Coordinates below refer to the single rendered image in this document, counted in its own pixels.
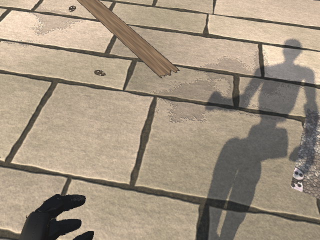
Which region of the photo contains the robot left hand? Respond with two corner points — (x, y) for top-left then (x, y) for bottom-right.
(19, 194), (94, 240)

